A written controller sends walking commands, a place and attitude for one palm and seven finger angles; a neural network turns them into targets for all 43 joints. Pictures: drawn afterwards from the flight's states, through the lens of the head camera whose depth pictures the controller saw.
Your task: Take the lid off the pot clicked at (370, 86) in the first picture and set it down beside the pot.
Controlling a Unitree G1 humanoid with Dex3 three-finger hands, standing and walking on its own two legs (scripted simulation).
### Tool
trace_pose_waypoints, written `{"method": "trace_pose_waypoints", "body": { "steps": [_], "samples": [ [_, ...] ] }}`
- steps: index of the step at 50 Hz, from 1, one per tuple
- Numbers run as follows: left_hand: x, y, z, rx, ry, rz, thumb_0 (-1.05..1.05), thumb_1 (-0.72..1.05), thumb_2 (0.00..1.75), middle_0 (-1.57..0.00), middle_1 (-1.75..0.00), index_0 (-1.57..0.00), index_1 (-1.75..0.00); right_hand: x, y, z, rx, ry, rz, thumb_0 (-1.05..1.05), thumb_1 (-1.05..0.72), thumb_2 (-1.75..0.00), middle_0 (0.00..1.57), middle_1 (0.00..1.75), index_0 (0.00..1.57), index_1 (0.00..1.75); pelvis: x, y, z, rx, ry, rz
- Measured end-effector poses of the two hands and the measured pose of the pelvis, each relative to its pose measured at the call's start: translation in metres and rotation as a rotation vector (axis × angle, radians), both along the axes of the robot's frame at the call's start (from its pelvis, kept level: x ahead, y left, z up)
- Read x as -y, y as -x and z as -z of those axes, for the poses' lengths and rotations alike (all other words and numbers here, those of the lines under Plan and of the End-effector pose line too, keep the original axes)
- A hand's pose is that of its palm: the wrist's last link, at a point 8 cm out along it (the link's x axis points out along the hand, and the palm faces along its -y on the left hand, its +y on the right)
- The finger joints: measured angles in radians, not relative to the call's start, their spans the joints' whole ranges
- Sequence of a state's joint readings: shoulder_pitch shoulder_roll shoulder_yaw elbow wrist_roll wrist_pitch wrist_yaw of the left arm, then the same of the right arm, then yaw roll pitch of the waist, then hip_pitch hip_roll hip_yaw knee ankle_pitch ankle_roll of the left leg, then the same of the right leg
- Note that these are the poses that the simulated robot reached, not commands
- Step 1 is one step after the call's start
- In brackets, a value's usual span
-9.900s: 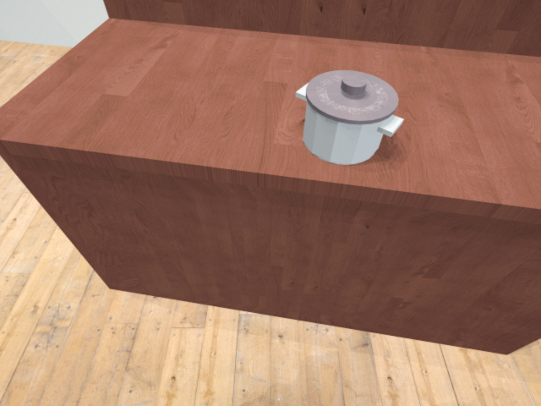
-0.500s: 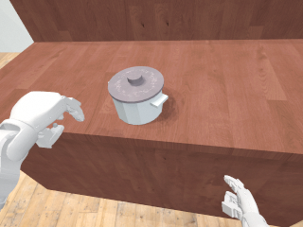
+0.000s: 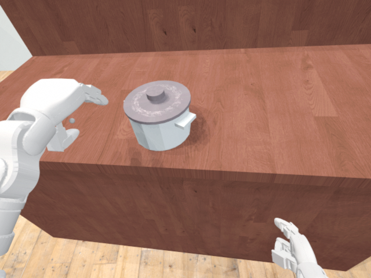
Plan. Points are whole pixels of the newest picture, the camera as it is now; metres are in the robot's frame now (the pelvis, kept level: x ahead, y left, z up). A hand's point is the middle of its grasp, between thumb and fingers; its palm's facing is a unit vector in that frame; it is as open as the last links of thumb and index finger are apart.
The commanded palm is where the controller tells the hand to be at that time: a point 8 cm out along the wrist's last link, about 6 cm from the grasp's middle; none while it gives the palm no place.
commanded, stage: move the open hand above the knob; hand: left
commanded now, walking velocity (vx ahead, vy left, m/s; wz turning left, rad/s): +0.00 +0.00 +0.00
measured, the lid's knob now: (155, 93) +0.50 +0.14 +0.16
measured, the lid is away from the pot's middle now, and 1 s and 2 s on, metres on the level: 0.00 0.00 0.00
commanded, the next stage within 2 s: none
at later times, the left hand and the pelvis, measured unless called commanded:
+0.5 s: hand (95, 108) +0.36 +0.22 +0.22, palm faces -0.07 +0.00 -1.00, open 9.9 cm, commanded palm +0.33 +0.21 +0.29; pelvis +0.03 -0.01 +0.00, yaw +0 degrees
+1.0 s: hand (120, 92) +0.41 +0.18 +0.22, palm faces -0.05 -0.03 -1.00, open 9.9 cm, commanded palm +0.38 +0.18 +0.29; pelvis +0.04 +0.00 +0.00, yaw +0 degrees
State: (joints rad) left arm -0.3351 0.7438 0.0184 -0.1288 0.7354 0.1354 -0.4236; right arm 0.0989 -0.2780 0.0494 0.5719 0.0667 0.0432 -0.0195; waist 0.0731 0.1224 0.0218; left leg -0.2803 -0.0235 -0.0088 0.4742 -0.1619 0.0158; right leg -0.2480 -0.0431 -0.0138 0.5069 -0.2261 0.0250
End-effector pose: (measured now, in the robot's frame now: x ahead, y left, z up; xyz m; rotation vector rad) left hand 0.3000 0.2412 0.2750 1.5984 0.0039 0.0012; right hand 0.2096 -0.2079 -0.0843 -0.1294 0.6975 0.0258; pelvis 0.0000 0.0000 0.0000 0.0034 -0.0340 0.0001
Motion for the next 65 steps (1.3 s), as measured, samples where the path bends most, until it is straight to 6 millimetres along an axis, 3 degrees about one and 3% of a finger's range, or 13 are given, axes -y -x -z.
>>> {"method": "trace_pose_waypoints", "body": {
  "steps": [16, 31, 45, 65],
  "samples": [
    [0.010, -0.028, 0.003, -0.066, 0.013, -0.020, 0.00, -0.37, 1.69, -0.90, -0.08, -0.90, -0.09, 0.023, -0.017, 0.004, -0.022, 0.012, 0.017, 0.02, -0.91, -0.90, 0.19, 0.30, 0.20, 0.30, 0.010, -0.018, -0.001, -0.023, 0.000, -0.007],
    [0.030, -0.058, 0.003, -0.059, 0.041, 0.026, 0.00, -0.37, 1.69, -0.90, -0.08, -0.90, -0.09, 0.006, -0.038, -0.001, -0.021, -0.024, -0.008, 0.02, -0.91, -0.90, 0.19, 0.30, 0.20, 0.30, 0.005, -0.030, -0.002, -0.038, -0.002, -0.006],
    [0.051, -0.083, 0.003, -0.044, 0.053, 0.065, 0.00, -0.37, 1.69, -0.90, -0.08, -0.90, -0.09, -0.004, -0.036, 0.007, -0.075, -0.039, -0.012, 0.02, -0.91, -0.90, 0.19, 0.30, 0.20, 0.30, 0.000, -0.036, -0.002, -0.053, -0.006, -0.003],
    [0.077, -0.112, 0.001, -0.045, 0.060, 0.061, 0.00, -0.37, 1.69, -0.90, -0.08, -0.90, -0.09, 0.014, -0.029, 0.012, -0.114, -0.040, 0.027, 0.02, -0.91, -0.90, 0.19, 0.30, 0.20, 0.30, 0.006, -0.040, -0.001, -0.064, -0.013, 0.003]
  ]
}}
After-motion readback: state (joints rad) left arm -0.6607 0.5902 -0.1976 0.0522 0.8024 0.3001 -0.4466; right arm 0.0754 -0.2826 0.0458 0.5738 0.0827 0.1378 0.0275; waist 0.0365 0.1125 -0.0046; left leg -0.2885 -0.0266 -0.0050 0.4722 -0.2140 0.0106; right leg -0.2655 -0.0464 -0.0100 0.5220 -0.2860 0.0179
